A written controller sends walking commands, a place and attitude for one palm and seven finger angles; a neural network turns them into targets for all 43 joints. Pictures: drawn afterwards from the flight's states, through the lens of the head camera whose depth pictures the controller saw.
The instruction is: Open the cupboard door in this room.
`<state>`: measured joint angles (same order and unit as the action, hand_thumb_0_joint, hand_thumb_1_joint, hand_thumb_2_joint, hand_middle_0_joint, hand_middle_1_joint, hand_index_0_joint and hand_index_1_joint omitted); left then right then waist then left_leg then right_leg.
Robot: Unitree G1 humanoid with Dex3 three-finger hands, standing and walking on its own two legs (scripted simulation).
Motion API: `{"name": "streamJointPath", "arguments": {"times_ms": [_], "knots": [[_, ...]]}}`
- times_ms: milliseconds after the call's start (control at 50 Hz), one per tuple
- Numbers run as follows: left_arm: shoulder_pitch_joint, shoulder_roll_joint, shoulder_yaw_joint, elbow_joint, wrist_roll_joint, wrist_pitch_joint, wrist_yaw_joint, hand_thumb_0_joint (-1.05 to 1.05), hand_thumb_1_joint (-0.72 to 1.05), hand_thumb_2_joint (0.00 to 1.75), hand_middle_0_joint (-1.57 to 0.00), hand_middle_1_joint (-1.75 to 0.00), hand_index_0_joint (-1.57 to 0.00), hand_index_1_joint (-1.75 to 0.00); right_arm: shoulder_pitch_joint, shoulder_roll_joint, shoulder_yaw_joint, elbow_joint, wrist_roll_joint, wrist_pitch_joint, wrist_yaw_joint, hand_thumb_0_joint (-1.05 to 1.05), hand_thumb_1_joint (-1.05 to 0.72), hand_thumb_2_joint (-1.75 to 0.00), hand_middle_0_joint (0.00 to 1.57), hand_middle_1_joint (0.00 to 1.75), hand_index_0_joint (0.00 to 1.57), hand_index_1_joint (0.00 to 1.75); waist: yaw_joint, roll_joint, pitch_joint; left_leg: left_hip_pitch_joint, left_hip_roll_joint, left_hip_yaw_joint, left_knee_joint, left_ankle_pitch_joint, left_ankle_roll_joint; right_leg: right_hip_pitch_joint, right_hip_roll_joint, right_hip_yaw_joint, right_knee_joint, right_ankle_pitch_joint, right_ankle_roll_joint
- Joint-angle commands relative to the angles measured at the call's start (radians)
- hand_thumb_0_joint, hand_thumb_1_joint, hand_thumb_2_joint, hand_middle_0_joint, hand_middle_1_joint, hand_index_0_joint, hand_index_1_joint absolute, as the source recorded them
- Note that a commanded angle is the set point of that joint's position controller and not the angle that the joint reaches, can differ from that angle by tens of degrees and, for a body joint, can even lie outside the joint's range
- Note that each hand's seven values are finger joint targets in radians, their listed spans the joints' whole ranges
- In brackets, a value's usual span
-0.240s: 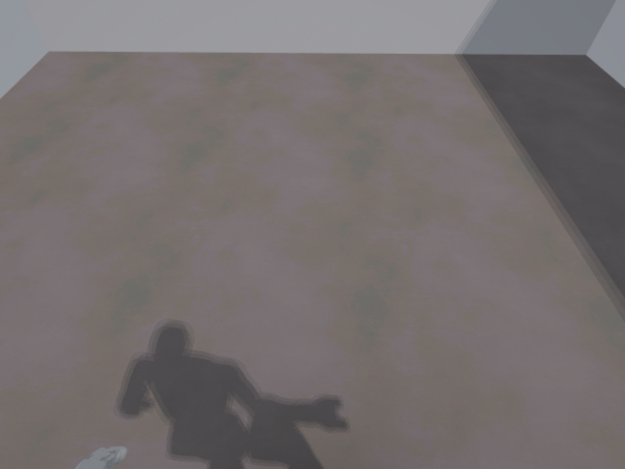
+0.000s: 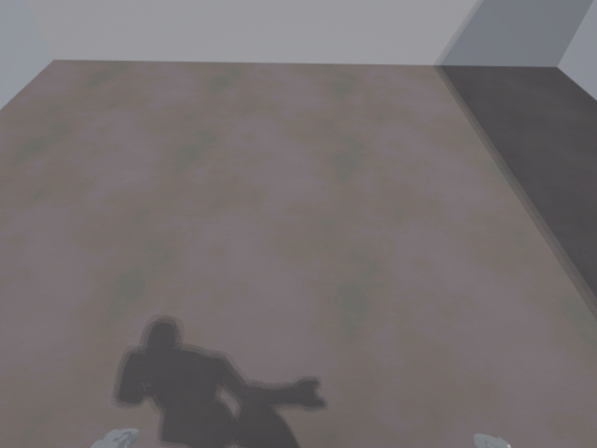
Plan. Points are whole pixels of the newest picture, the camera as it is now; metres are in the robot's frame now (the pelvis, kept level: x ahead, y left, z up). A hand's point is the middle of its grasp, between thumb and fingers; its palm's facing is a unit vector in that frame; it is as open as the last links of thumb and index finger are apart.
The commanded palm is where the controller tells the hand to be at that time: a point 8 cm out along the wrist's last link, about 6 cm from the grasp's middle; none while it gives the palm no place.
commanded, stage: stand and wait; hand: left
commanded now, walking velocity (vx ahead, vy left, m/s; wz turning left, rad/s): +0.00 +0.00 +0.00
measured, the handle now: out of the picture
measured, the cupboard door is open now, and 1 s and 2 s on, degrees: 0 0 0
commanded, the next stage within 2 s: turn or walk to find it in 0.66 s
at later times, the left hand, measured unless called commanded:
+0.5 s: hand out of the picture +0.05 +0.24 -0.15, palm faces -0.02 -0.94 -0.34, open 7.4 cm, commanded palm none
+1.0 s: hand out of the picture +0.03 +0.21 -0.17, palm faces +0.05 -0.96 -0.26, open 7.4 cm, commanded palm none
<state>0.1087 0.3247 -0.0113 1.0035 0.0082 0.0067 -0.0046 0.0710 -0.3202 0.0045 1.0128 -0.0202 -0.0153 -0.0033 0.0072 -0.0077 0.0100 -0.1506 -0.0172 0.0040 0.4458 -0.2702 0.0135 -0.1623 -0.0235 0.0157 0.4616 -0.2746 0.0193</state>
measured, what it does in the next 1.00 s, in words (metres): stands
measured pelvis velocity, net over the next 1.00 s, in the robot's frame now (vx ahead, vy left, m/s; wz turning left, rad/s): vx -0.03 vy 0.00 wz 0.07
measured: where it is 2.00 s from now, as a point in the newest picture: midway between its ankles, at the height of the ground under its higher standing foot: outside the picture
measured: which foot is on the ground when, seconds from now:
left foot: down 0.00-1.00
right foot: down 0.00-1.00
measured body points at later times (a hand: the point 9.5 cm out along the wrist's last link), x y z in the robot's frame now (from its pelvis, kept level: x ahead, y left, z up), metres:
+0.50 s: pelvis -0.02 -0.01 +0.00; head -0.01 -0.01 +0.45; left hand +0.06 +0.29 -0.13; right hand +0.05 -0.31 -0.13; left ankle -0.02 +0.11 -0.74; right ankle -0.02 -0.13 -0.74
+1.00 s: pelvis -0.03 +0.00 -0.01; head -0.02 +0.01 +0.44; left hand +0.03 +0.26 -0.15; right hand +0.04 -0.27 -0.15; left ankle -0.02 +0.11 -0.74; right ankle -0.02 -0.13 -0.74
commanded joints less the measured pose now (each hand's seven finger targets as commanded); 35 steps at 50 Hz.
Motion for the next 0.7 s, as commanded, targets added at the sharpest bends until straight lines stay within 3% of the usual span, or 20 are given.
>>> {"name": "streamJointPath", "arguments": {"times_ms": [0,460,680], "knots": [[-0.037,0.220,0.049,-0.056,0.004,-0.029,0.019,0.00,0.90,0.90,-0.20,-0.30,-0.20,-0.30,-0.041,-0.218,-0.056,-0.057,0.005,-0.022,-0.014,0.00,-0.90,-0.90,0.20,0.30,0.20,0.30,-0.010,0.000,-0.069,0.030,0.124,-0.088,-0.072,0.277,0.028,0.014,-0.094,0.071,-0.062,0.263,-0.051],[-0.025,0.230,0.043,0.015,0.001,-0.032,0.015,0.00,0.90,0.90,-0.20,-0.30,-0.20,-0.30,-0.008,-0.232,-0.044,0.030,0.011,-0.020,-0.011,0.00,-0.90,-0.90,0.20,0.30,0.20,0.30,-0.007,0.002,-0.035,0.016,0.132,-0.103,-0.128,0.164,0.019,0.011,-0.097,0.096,-0.129,0.159,-0.052],[-0.030,0.232,0.048,0.010,0.002,-0.033,0.016,0.00,0.90,0.90,-0.20,-0.30,-0.20,-0.30,-0.002,-0.230,-0.045,0.031,0.010,-0.017,-0.007,0.00,-0.90,-0.90,0.20,0.30,0.20,0.30,-0.007,0.001,-0.025,-0.006,0.128,-0.110,-0.121,0.172,0.016,0.010,-0.103,0.092,-0.133,0.146,-0.050]]}}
